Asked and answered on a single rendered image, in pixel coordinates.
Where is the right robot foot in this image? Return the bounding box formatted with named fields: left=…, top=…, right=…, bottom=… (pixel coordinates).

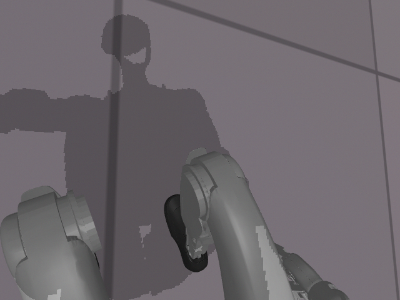
left=164, top=194, right=208, bottom=273

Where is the right robot arm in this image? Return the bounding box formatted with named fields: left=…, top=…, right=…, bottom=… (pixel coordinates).
left=307, top=281, right=350, bottom=300

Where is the right robot hand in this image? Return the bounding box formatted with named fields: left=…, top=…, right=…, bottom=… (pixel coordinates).
left=275, top=243, right=323, bottom=300

